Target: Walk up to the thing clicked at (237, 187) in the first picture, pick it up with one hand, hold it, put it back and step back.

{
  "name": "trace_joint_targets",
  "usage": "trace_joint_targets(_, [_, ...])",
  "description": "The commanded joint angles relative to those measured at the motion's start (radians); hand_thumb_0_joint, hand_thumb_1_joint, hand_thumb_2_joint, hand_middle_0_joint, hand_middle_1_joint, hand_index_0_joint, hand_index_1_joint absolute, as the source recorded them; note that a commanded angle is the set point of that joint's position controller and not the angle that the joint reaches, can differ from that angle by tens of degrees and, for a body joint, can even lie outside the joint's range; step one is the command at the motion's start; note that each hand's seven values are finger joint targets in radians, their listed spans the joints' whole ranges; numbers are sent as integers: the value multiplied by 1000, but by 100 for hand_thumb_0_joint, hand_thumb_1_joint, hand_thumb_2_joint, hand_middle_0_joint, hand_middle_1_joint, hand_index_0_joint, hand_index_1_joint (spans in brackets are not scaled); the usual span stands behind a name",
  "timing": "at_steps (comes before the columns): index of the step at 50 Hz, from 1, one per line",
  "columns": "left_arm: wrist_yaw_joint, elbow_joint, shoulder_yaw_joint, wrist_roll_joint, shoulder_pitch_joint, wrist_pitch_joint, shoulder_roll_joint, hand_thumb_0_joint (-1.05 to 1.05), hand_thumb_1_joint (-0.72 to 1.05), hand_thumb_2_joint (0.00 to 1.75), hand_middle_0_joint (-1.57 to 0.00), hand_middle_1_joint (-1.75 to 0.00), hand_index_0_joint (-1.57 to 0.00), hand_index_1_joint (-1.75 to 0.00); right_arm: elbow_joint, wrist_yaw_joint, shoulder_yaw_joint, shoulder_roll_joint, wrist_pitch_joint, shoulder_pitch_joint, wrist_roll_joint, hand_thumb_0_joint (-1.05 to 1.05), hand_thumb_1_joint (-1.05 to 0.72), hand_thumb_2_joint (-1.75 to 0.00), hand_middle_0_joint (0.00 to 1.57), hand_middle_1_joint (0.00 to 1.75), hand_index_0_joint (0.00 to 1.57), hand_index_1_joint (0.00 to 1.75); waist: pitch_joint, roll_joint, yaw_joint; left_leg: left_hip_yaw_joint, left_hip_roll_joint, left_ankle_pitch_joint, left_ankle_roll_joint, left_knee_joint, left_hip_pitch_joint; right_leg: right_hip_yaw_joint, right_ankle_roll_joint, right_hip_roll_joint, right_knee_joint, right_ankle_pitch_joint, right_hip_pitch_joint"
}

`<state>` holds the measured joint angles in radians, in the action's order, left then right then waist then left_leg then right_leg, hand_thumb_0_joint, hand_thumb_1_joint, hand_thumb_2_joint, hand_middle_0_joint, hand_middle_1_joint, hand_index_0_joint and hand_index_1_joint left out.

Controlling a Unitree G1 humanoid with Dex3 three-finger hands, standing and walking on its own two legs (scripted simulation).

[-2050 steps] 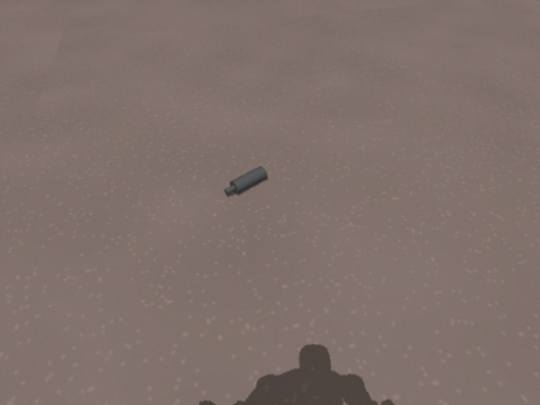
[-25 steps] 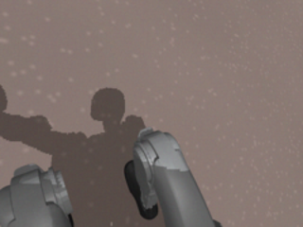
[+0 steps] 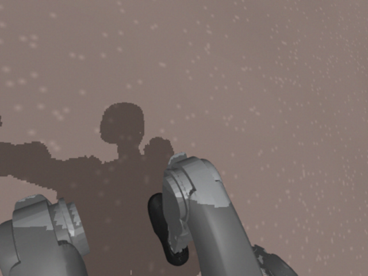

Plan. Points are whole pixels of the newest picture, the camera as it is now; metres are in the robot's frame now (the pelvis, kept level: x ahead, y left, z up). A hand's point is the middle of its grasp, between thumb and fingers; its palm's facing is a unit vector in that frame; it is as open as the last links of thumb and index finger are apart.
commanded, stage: rest palm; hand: left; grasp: from above
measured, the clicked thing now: out of the picture +0.46 +0.38 -0.27
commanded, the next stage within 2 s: close in 0.46 s
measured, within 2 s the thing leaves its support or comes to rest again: neither
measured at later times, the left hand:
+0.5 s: hand out of the picture +0.45 +0.35 -0.24, palm faces -0.42 -0.15 -0.90, open 13.8 cm
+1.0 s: hand out of the picture +0.46 +0.35 -0.23, palm faces -0.40 -0.13 -0.91, open 13.0 cm
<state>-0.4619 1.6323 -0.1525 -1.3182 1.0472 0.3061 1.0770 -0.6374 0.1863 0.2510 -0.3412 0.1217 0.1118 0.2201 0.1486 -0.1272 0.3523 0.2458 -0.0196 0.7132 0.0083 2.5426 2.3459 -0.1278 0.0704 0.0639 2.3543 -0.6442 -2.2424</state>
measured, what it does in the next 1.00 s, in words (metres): stands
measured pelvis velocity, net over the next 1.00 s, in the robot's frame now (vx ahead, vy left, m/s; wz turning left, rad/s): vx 0.00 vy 0.00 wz -0.02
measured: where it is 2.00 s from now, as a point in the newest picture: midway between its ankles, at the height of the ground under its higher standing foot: (127, 266)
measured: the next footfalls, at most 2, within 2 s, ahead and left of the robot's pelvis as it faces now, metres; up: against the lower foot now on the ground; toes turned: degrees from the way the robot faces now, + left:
none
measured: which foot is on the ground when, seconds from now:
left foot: down 0.00-1.00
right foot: down 0.00-1.00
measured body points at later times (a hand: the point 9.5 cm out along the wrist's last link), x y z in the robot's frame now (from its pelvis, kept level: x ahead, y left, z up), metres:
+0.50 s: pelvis +0.00 +0.00 -0.01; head +0.27 +0.13 +0.33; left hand +0.47 +0.36 -0.19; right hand +0.05 -0.25 -0.06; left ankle +0.06 +0.12 -0.27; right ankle +0.12 -0.13 -0.27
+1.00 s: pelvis +0.00 +0.00 +0.00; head +0.27 +0.13 +0.33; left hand +0.47 +0.35 -0.18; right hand +0.06 -0.26 -0.05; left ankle +0.06 +0.12 -0.27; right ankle +0.12 -0.13 -0.27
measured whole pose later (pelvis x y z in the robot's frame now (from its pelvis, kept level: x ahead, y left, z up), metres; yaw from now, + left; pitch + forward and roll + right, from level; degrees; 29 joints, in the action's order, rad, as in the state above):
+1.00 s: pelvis +0.00 +0.00 +0.00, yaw -1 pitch +27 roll -15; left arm -0.58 1.70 -0.13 -1.34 1.06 0.30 1.10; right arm -0.63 0.21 0.30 -0.36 0.18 0.10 0.24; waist 0.16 -0.14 0.38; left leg 0.27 -0.01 0.72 0.01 2.57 2.34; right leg -0.15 0.07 0.07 2.36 -0.63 -2.24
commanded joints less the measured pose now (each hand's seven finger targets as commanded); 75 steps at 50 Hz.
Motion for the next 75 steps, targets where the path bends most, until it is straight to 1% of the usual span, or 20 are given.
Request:
trace_joint_targets(1, [-75,-132,8,1,272,32,225,0,-54,110,-8,-105,-6,-107,-32,-13,-84,-305,-2,200,5,0,-90,-90,20,30,20,30,-651,546,53,-100,43,-215,-11,-270,-552,-137,-91,21,-184,208,306])
trace_joint_targets(5, [-121,-110,21,-28,272,31,224,0,-53,111,-8,-105,-6,-107,-32,-6,-82,-315,8,190,7,0,-89,-90,20,30,20,30,-638,579,55,-94,45,-250,-4,-279,-565,-143,-90,24,-161,236,288])
trace_joint_targets(7, [-151,-82,1,-37,258,20,243,0,-53,112,-9,-105,-6,-107,-32,-2,-77,-316,14,184,10,0,-90,-90,20,30,20,30,-642,574,48,-95,45,-270,-5,-276,-563,-145,-90,24,-153,255,292])
trace_joint_targets(10, [-172,-31,19,-48,239,-11,215,0,-53,109,-8,-104,-6,-106,-27,7,-74,-316,27,186,11,0,-89,-90,20,30,20,30,-619,563,56,-97,45,-264,-7,-280,-552,-144,-90,29,-155,258,282])
trace_joint_targets(13, [-185,3,22,-28,251,-39,218,0,-52,107,-8,-104,-6,-106,-22,11,-70,-322,44,171,5,0,-90,-90,20,30,20,30,-588,532,55,-93,43,-200,-14,-285,-491,-142,-89,27,-163,216,268])
trace_joint_targets(15, [-181,-20,10,-23,272,-54,232,0,-52,105,-8,-105,-7,-106,-9,18,-70,-332,57,176,8,0,-90,-90,20,30,20,30,-597,546,64,-84,46,-206,-12,-286,-515,-144,-87,21,-154,218,255])
trace_joint_targets(17, [-181,-35,-13,-14,268,-62,271,0,-53,106,-8,-105,-7,-106,-7,16,-72,-338,63,166,3,0,-90,-90,20,30,20,30,-628,566,48,-80,49,-216,-8,-289,-534,-142,-88,22,-149,222,271])
trace_joint_targets(21, [-152,-18,-24,8,247,-78,263,0,-52,105,-8,-106,-7,-107,-10,21,-72,-335,73,191,8,0,-90,-91,20,30,20,30,-616,538,67,-89,47,-195,-17,-275,-497,-133,-86,24,-163,213,306])
trace_joint_targets(25, [-118,-59,-38,34,237,-72,290,0,-54,108,-8,-106,-7,-108,-11,15,-72,-341,70,196,3,0,-90,-91,20,30,20,30,-645,541,51,-89,47,-210,-17,-271,-501,-133,-87,24,-175,220,335])
trace_joint_targets(28, [-89,-58,-15,43,227,-56,244,0,-52,112,-9,-108,-7,-110,-13,17,-64,-335,63,199,5,0,-90,-91,20,30,20,30,-617,532,70,-78,49,-232,-8,-267,-505,-144,-92,23,-167,226,315])
trace_joint_targets(30, [-70,-74,-8,53,217,-38,238,0,-47,101,-9,-107,-9,-106,-14,16,-55,-327,56,201,3,0,-89,-90,20,30,20,30,-618,528,69,-76,50,-261,-6,-260,-521,-145,-90,21,-171,246,329])
trace_joint_targets(35, [-72,-95,0,30,214,3,258,0,-44,102,-11,-107,-11,-106,-13,14,-45,-329,35,209,11,0,-89,-90,20,30,20,30,-627,555,67,-75,52,-317,-1,-259,-557,-148,-89,24,-164,284,360])
trace_joint_targets(41, [-131,-91,-23,-10,229,23,301,0,-38,98,-13,-104,-14,-103,-10,10,-47,-344,30,190,21,0,-89,-90,20,30,20,30,-607,567,61,-82,53,-256,-4,-266,-542,-158,-92,29,-167,241,333])
trace_joint_targets(44, [-154,-86,-3,-23,243,9,286,0,-38,98,-14,-104,-15,-103,-8,10,-48,-338,38,182,19,0,-88,-90,20,30,20,30,-628,565,64,-88,55,-246,-9,-266,-548,-149,-87,33,-169,244,337])
trace_joint_targets(46, [-164,-68,16,-7,263,-4,256,0,-36,97,-14,-105,-15,-104,-12,11,-49,-337,52,167,18,0,-89,-90,20,30,20,30,-592,557,72,-91,52,-215,-13,-261,-511,-149,-85,28,-173,229,313])
trace_joint_targets(49, [-163,-18,6,-8,240,-27,283,0,-35,96,-15,-104,-17,-102,-11,8,-56,-347,61,172,12,0,-89,-90,20,30,20,30,-565,521,69,-88,53,-168,-15,-274,-488,-147,-85,28,-180,193,295])
trace_joint_targets(52, [-149,-6,29,8,250,-44,250,0,-32,94,-18,-104,-20,-102,-6,8,-54,-346,66,172,15,0,-89,-90,20,30,20,30,-583,515,75,-84,53,-172,-15,-281,-486,-145,-85,28,-186,200,318])
trace_joint_targets(59, [-108,-56,-7,46,229,-51,289,0,-27,90,-21,-101,-23,-99,-7,8,-51,-347,65,186,5,0,-89,-90,20,30,20,30,-641,540,57,-68,57,-253,-7,-284,-542,-147,-86,24,-172,249,349])
trace_joint_targets(69, [-92,-83,-6,24,207,-2,289,0,-17,90,-28,-100,-30,-98,-4,5,-42,-343,41,189,12,0,-89,-90,20,30,20,30,-599,553,63,-80,56,-266,-5,-266,-534,-152,-89,28,-177,248,345])
trace_joint_targets(75, [-122,-90,0,16,232,13,285,0,-11,89,-32,-99,-34,-96,-13,7,-39,-347,40,184,21,0,-89,-90,20,30,20,30,-608,546,73,-80,56,-242,-11,-262,-517,-154,-85,32,-180,241,355])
